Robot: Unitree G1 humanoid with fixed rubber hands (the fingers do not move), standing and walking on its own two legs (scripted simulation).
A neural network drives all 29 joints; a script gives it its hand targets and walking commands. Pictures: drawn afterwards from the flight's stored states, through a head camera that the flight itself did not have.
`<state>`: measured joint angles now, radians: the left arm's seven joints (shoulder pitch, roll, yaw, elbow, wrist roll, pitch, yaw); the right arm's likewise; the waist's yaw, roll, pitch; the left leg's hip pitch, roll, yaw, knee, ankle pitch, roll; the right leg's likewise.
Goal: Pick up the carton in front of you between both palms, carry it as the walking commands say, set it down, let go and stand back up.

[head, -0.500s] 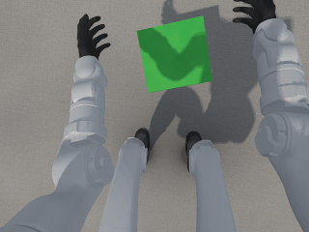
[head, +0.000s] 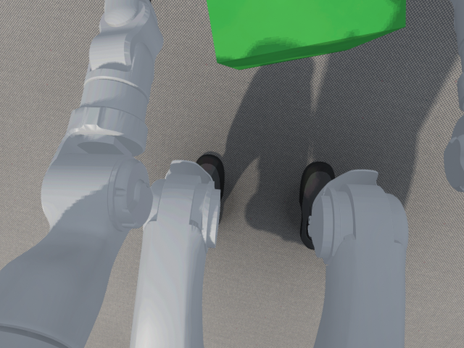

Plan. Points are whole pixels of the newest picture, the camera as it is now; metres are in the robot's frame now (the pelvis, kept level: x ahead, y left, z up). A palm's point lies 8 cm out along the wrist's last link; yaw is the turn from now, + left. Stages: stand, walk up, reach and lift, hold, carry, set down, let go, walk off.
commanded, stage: reach and lift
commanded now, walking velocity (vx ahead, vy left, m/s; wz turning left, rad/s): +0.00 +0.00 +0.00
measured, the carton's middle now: out of the picture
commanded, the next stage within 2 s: none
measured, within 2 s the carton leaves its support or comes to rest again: leaves its support in 0.94 s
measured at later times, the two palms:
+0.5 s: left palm out of the picture +0.55 +0.14 -0.20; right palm out of the picture +0.58 -0.20 -0.21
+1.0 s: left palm out of the picture +0.56 +0.12 -0.18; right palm out of the picture +0.57 -0.18 -0.20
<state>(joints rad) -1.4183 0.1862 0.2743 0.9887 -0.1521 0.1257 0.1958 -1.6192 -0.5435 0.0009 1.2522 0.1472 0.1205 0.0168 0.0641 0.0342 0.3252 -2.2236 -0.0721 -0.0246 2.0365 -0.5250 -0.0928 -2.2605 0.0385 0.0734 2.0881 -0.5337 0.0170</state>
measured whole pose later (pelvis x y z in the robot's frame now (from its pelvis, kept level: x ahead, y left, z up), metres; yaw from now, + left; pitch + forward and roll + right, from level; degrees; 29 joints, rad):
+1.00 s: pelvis +0.02 +0.00 -0.03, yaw +0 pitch +39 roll +4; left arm -1.38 0.11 0.40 0.88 -0.05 0.21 0.18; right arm -1.49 -0.36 -0.04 1.06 0.05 0.23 -0.05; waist 0.03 0.06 0.30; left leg -2.26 -0.10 -0.06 2.18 -0.60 -0.11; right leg -2.29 0.03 0.05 2.23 -0.61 0.00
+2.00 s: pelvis +0.04 +0.01 +0.20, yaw -5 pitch +36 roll +1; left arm -0.74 -0.12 0.48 0.59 0.19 0.34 0.08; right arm -0.80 0.01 -0.36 0.69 -0.23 0.38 -0.02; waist 0.02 0.02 -0.24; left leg -1.55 -0.10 -0.11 1.41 -0.49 -0.06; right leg -1.57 0.09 0.11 1.42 -0.48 0.04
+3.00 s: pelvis +0.10 +0.01 +0.37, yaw -6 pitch -3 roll +0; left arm -0.32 -0.17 0.31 0.42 0.30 0.59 0.00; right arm -0.30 0.16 -0.29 0.41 -0.30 0.63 0.00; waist 0.00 0.00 -0.03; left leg -0.18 -0.05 -0.15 0.47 -0.23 -0.01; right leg -0.19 0.04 0.14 0.46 -0.22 0.02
